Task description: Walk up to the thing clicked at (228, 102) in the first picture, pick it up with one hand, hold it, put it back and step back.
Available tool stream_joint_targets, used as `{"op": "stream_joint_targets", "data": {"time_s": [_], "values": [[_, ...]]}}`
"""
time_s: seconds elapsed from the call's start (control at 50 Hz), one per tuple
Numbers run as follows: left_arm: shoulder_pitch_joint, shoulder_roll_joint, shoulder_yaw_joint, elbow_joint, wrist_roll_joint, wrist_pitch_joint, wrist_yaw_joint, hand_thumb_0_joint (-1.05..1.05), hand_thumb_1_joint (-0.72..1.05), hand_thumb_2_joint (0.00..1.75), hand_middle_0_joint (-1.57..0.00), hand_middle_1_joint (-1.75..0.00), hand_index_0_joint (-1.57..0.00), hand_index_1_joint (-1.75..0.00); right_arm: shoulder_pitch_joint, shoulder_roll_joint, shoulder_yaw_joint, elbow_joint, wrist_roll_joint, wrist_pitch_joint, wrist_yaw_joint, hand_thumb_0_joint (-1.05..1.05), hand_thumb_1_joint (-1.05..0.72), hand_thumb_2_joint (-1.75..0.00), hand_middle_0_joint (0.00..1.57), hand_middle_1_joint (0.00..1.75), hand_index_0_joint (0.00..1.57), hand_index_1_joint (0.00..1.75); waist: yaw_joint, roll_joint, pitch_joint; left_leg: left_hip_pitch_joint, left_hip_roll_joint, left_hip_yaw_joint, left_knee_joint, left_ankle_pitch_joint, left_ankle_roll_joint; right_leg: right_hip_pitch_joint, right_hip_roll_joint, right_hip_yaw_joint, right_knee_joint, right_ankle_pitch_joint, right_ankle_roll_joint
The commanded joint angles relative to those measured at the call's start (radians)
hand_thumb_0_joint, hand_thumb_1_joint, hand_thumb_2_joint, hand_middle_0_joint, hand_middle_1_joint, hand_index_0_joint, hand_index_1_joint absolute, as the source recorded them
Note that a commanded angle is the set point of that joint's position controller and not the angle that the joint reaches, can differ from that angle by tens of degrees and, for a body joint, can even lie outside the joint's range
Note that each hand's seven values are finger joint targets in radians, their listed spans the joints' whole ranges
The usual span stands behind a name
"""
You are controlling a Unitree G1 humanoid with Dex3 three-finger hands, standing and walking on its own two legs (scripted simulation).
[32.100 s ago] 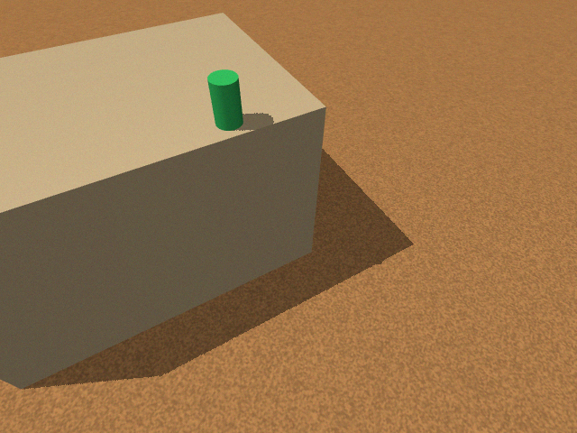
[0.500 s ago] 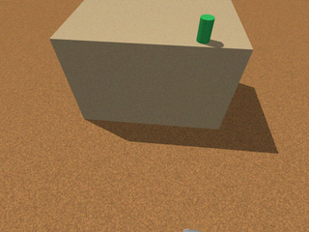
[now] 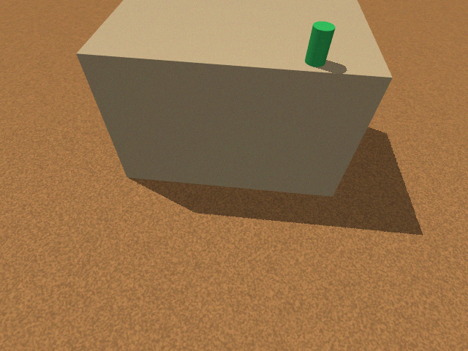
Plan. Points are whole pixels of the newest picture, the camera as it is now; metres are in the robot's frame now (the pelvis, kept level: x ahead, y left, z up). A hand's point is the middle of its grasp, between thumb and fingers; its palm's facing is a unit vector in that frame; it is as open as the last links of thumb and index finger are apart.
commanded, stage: step back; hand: right
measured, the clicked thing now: (319, 44) +1.05 -0.26 +0.00
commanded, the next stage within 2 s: stand in 0.28 s
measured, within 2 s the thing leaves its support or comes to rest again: neither
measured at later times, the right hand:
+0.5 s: hand out of the picture +0.13 -0.25 -0.14, palm faces +0.02 +0.94 -0.33, open 7.4 cm
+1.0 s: hand out of the picture +0.07 -0.26 -0.14, palm faces +0.00 +0.95 -0.32, open 7.4 cm
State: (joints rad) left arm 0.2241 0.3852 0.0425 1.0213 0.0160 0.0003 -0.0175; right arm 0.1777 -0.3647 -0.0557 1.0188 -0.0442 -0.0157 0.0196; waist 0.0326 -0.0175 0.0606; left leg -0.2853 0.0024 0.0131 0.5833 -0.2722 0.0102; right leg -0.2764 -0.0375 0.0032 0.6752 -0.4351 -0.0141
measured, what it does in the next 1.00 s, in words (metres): stands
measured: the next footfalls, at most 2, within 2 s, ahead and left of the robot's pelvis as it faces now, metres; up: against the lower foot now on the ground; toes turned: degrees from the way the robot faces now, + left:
none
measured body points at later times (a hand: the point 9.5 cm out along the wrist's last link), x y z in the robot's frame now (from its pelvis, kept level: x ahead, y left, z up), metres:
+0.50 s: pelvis +0.03 +0.00 +0.01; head +0.05 +0.00 +0.46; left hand +0.16 +0.29 -0.11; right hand +0.13 -0.30 -0.11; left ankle +0.03 +0.12 -0.73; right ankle +0.01 -0.13 -0.73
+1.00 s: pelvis +0.01 -0.01 +0.02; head +0.02 -0.01 +0.47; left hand +0.08 +0.29 -0.11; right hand +0.07 -0.31 -0.12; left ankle +0.03 +0.12 -0.73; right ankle +0.01 -0.13 -0.73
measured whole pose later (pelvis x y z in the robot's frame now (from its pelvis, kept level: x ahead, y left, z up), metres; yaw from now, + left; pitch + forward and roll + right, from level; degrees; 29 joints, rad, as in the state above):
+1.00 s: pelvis +0.01 -0.01 +0.02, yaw -1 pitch -2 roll +0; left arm 0.12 0.36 -0.01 1.15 0.01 -0.01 -0.01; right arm 0.10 -0.34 -0.01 1.16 -0.02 -0.01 0.02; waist 0.00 0.00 0.06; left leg -0.13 0.03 0.03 0.31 -0.15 -0.02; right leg -0.11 -0.01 -0.01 0.31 -0.16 0.01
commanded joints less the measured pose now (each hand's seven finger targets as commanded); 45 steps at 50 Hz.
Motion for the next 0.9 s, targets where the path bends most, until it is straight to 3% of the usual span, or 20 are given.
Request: {"op": "stream_joint_targets", "data": {"time_s": [0.0, 0.02, 0.04, 0.06, 0.08, 0.1, 0.12, 0.14, 0.2, 0.24, 0.26, 0.34, 0.36, 0.42, 0.48, 0.6, 0.64, 0.68, 0.74, 0.88], "values": [[-0.043, 0.172, 0.043, -0.064, -0.011, -0.035, 0.021, 0.00, 0.90, 0.90, -0.20, -0.30, -0.20, -0.30, -0.068, -0.260, -0.050, -0.066, 0.002, -0.038, -0.023, 0.00, -0.90, -0.90, 0.20, 0.30, 0.20, 0.30, -0.022, 0.190, -0.036, 0.119, 0.254, -0.298, -0.242, 0.090, 0.149, -0.093, -0.009, 0.027, -0.020, -0.041, -0.013], [-0.030, 0.164, 0.040, -0.051, -0.012, -0.042, 0.024, 0.00, 0.90, 0.90, -0.20, -0.30, -0.20, -0.30, -0.081, -0.246, -0.043, -0.063, 0.008, -0.036, -0.024, 0.00, -0.90, -0.90, 0.20, 0.30, 0.20, 0.30, -0.011, 0.202, -0.066, 0.142, 0.229, -0.240, -0.189, 0.263, 0.128, -0.040, 0.000, 0.006, -0.110, 0.027, -0.011], [-0.014, 0.148, 0.038, -0.031, -0.010, -0.048, 0.026, 0.00, 0.90, 0.90, -0.20, -0.30, -0.20, -0.30, -0.103, -0.236, -0.039, -0.063, 0.018, -0.030, -0.024, 0.00, -0.90, -0.90, 0.20, 0.30, 0.20, 0.30, 0.005, 0.199, -0.094, 0.127, 0.215, -0.186, -0.142, 0.406, 0.104, 0.057, 0.004, -0.012, -0.240, 0.155, -0.010], [-0.005, 0.162, 0.043, -0.022, -0.005, -0.055, 0.033, 0.00, 0.90, 0.90, -0.20, -0.30, -0.20, -0.30, -0.112, -0.214, -0.031, -0.063, 0.031, -0.025, -0.025, 0.00, -0.90, -0.90, 0.20, 0.30, 0.20, 0.30, 0.015, 0.161, -0.131, 0.115, 0.191, -0.139, -0.082, 0.526, 0.067, 0.153, -0.010, 0.012, -0.285, 0.312, -0.012], [-0.007, 0.202, 0.051, -0.020, -0.002, -0.061, 0.038, 0.00, 0.90, 0.90, -0.20, -0.30, -0.20, -0.30, -0.102, -0.189, -0.024, -0.066, 0.043, -0.023, -0.027, 0.00, -0.90, -0.90, 0.20, 0.30, 0.20, 0.30, 0.006, 0.082, -0.171, 0.074, 0.141, -0.095, -0.029, 0.505, 0.030, 0.227, -0.049, 0.081, -0.242, 0.496, -0.028], [-0.035, 0.244, 0.056, -0.026, -0.002, -0.061, 0.034, 0.00, 0.90, 0.90, -0.20, -0.30, -0.20, -0.30, -0.082, -0.186, -0.025, -0.066, 0.047, -0.020, -0.029, 0.00, -0.90, -0.90, 0.20, 0.30, 0.20, 0.30, -0.018, 0.032, -0.167, 0.035, 0.092, -0.063, -0.027, 0.332, 0.014, 0.230, -0.093, 0.137, -0.214, 0.501, -0.055], [-0.064, 0.255, 0.058, -0.036, -0.001, -0.058, 0.032, 0.00, 0.90, 0.90, -0.20, -0.30, -0.20, -0.30, -0.068, -0.181, -0.024, -0.056, 0.040, -0.020, -0.033, 0.00, -0.90, -0.90, 0.20, 0.30, 0.20, 0.30, -0.029, -0.001, -0.165, 0.043, 0.085, -0.050, -0.032, 0.241, 0.009, 0.225, -0.134, 0.165, -0.189, 0.513, -0.085], [-0.083, 0.240, 0.050, -0.042, -0.005, -0.056, 0.032, 0.00, 0.90, 0.90, -0.20, -0.30, -0.20, -0.30, -0.078, -0.184, -0.025, -0.044, 0.034, -0.021, -0.034, 0.00, -0.90, -0.90, 0.20, 0.30, 0.20, 0.30, -0.028, 0.008, -0.156, 0.071, 0.091, -0.055, -0.051, 0.247, 0.010, 0.190, -0.138, 0.161, -0.177, 0.540, -0.086], [-0.134, 0.206, 0.037, -0.044, -0.007, -0.047, 0.036, 0.00, 0.90, 0.90, -0.20, -0.30, -0.20, -0.30, -0.099, -0.197, -0.029, -0.023, 0.029, -0.026, -0.033, 0.00, -0.90, -0.90, 0.20, 0.30, 0.20, 0.30, -0.029, -0.005, -0.119, 0.095, 0.123, -0.073, -0.091, 0.364, 0.039, 0.142, -0.081, 0.081, -0.158, 0.544, -0.051], [-0.136, 0.198, 0.034, -0.039, -0.006, -0.045, 0.036, 0.00, 0.90, 0.90, -0.20, -0.30, -0.20, -0.30, -0.115, -0.204, -0.029, -0.019, 0.031, -0.026, -0.033, 0.00, -0.90, -0.90, 0.20, 0.30, 0.20, 0.30, -0.025, 0.010, -0.114, 0.103, 0.132, -0.079, -0.099, 0.380, 0.051, 0.145, -0.061, 0.061, -0.156, 0.531, -0.039], [-0.136, 0.173, 0.014, -0.015, -0.022, -0.041, 0.031, 0.00, 0.90, 0.90, -0.20, -0.30, -0.20, -0.30, -0.107, -0.206, -0.016, -0.008, 0.038, -0.026, -0.031, 0.00, -0.90, -0.90, 0.20, 0.30, 0.20, 0.30, -0.026, -0.010, -0.104, 0.114, 0.140, -0.114, -0.150, 0.430, 0.046, 0.159, -0.078, 0.082, -0.211, 0.561, -0.021], [-0.156, 0.177, 0.009, -0.003, -0.019, -0.041, 0.036, 0.00, 0.90, 0.90, -0.20, -0.30, -0.20, -0.30, -0.126, -0.196, -0.009, 0.010, 0.041, -0.026, -0.032, 0.00, -0.90, -0.90, 0.20, 0.30, 0.20, 0.30, -0.030, 0.007, -0.154, 0.197, 0.133, -0.082, -0.157, 0.555, 0.023, 0.226, -0.092, 0.073, -0.234, 0.711, -0.013], [-0.163, 0.178, 0.010, -0.003, -0.018, -0.041, 0.036, 0.00, 0.90, 0.90, -0.20, -0.30, -0.20, -0.30, -0.126, -0.197, -0.009, 0.011, 0.041, -0.026, -0.033, 0.00, -0.90, -0.90, 0.20, 0.30, 0.20, 0.30, -0.031, 0.011, -0.167, 0.214, 0.136, -0.078, -0.171, 0.560, 0.022, 0.235, -0.091, 0.070, -0.240, 0.702, -0.010], [-0.194, 0.174, 0.005, 0.006, -0.015, -0.037, 0.033, 0.00, 0.90, 0.90, -0.20, -0.30, -0.20, -0.30, -0.162, -0.187, -0.003, 0.015, 0.044, -0.021, -0.030, 0.00, -0.90, -0.90, 0.20, 0.30, 0.20, 0.30, -0.034, 0.021, -0.136, 0.214, 0.132, -0.078, -0.231, 0.437, 0.012, 0.221, -0.087, 0.071, -0.309, 0.573, -0.002], [-0.206, 0.174, 0.002, 0.017, -0.012, -0.039, 0.031, 0.00, 0.90, 0.90, -0.20, -0.30, -0.20, -0.30, -0.173, -0.181, -0.001, 0.027, 0.043, -0.018, -0.026, 0.00, -0.90, -0.90, 0.20, 0.30, 0.20, 0.30, -0.037, 0.014, -0.142, 0.229, 0.134, -0.074, -0.252, 0.409, 0.005, 0.234, -0.094, 0.071, -0.339, 0.565, -0.002], [-0.213, 0.180, 0.001, 0.038, -0.010, -0.042, 0.027, 0.00, 0.90, 0.90, -0.20, -0.30, -0.20, -0.30, -0.188, -0.177, 0.003, 0.046, 0.040, -0.018, -0.022, 0.00, -0.90, -0.90, 0.20, 0.30, 0.20, 0.30, -0.036, 0.025, -0.110, 0.216, 0.132, -0.076, -0.304, 0.288, -0.003, 0.207, -0.093, 0.076, -0.391, 0.448, 0.000], [-0.217, 0.181, 0.001, 0.042, -0.007, -0.045, 0.025, 0.00, 0.90, 0.90, -0.20, -0.30, -0.20, -0.30, -0.178, -0.182, 0.003, 0.048, 0.040, -0.020, -0.021, 0.00, -0.90, -0.90, 0.20, 0.30, 0.20, 0.30, -0.045, 0.025, -0.137, 0.234, 0.136, -0.070, -0.298, 0.284, 0.000, 0.222, -0.100, 0.082, -0.395, 0.459, -0.001], [-0.210, 0.174, -0.001, 0.049, -0.008, -0.043, 0.024, 0.00, 0.90, 0.90, -0.20, -0.30, -0.20, -0.30, -0.182, -0.187, 0.004, 0.058, 0.040, -0.018, -0.020, 0.00, -0.90, -0.90, 0.20, 0.30, 0.20, 0.30, -0.040, 0.030, -0.086, 0.206, 0.130, -0.076, -0.324, 0.196, -0.002, 0.184, -0.094, 0.084, -0.419, 0.371, 0.005], [-0.208, 0.183, 0.000, 0.056, -0.008, -0.041, 0.024, 0.00, 0.90, 0.90, -0.20, -0.30, -0.20, -0.30, -0.167, -0.182, 0.006, 0.063, 0.037, -0.018, -0.018, 0.00, -0.90, -0.90, 0.20, 0.30, 0.20, 0.30, -0.044, 0.015, -0.064, 0.189, 0.127, -0.080, -0.336, 0.139, -0.004, 0.156, -0.090, 0.089, -0.436, 0.291, 0.003], [-0.180, 0.183, -0.004, 0.060, -0.005, -0.040, 0.021, 0.00, 0.90, 0.90, -0.20, -0.30, -0.20, -0.30, -0.150, -0.185, 0.005, 0.071, 0.034, -0.018, -0.016, 0.00, -0.90, -0.90, 0.20, 0.30, 0.20, 0.30, -0.042, 0.003, -0.076, 0.203, 0.131, -0.088, -0.331, 0.123, -0.001, 0.119, -0.088, 0.093, -0.439, 0.247, 0.000]]}}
